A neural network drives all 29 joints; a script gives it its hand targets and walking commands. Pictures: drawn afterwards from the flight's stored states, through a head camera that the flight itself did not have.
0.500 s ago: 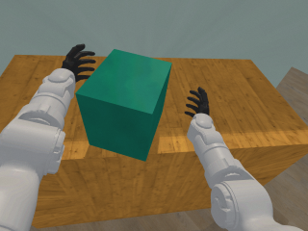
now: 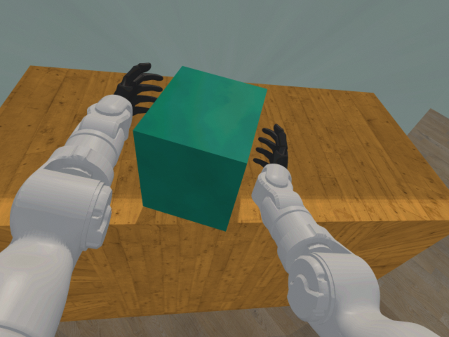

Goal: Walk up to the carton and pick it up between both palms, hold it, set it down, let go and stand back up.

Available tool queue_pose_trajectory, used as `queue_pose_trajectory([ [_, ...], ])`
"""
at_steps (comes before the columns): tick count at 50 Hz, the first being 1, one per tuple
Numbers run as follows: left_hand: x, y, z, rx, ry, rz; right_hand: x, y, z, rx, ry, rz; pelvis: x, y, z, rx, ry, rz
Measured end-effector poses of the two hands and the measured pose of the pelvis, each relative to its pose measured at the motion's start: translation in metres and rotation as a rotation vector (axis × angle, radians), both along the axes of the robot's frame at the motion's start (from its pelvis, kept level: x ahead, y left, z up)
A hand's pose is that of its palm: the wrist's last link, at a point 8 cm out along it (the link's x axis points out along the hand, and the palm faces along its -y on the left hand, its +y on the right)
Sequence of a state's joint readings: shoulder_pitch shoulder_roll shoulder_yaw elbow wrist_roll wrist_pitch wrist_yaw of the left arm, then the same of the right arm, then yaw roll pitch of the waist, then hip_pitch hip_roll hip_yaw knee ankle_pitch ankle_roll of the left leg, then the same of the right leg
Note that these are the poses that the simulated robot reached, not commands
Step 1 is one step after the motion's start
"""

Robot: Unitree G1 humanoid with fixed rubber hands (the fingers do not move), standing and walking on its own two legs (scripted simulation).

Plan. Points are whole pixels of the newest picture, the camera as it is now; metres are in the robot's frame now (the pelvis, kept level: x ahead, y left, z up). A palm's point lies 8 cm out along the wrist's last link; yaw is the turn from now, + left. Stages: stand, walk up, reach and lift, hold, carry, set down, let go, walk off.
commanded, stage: reach and lift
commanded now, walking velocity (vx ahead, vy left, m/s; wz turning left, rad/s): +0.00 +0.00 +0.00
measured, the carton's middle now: (204, 148) +0.49 -0.01 +0.06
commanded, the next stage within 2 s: none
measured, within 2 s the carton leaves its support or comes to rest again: leaves its support in 1.84 s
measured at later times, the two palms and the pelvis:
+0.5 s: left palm (140, 119) +0.49 +0.11 +0.13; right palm (281, 175) +0.39 -0.15 +0.09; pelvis +0.01 -0.01 +0.01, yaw +1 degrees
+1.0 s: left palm (142, 121) +0.49 +0.11 +0.13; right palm (281, 174) +0.39 -0.15 +0.08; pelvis +0.03 -0.01 +0.01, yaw +1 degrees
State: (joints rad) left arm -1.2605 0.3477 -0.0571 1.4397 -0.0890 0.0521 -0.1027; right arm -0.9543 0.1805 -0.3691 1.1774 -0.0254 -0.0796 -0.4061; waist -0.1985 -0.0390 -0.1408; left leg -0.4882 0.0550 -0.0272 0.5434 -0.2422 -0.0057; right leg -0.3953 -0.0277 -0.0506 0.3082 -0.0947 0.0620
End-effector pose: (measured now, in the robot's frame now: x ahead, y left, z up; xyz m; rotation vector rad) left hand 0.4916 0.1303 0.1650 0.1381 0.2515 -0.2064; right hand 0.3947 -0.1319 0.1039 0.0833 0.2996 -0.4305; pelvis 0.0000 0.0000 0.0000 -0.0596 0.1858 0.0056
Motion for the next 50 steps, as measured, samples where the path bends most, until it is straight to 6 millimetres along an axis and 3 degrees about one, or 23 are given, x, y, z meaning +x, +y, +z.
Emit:
queue_pose_trajectory([
  [17,-0.003,-0.020,-0.030,-0.067,-0.039,-0.011,-0.010,-0.013,-0.013,-0.053,-0.109,-0.035,0.001,-0.008,0.008,0.018,-0.058,0.016],
  [35,0.001,-0.024,-0.039,-0.053,-0.025,0.006,-0.002,-0.019,-0.019,-0.069,-0.143,-0.010,0.023,-0.010,0.011,0.026,-0.105,0.010],
  [50,0.001,-0.025,-0.040,-0.049,-0.026,0.003,-0.001,-0.020,-0.021,-0.070,-0.156,-0.010,0.028,-0.010,0.012,0.029,-0.130,0.013],
])
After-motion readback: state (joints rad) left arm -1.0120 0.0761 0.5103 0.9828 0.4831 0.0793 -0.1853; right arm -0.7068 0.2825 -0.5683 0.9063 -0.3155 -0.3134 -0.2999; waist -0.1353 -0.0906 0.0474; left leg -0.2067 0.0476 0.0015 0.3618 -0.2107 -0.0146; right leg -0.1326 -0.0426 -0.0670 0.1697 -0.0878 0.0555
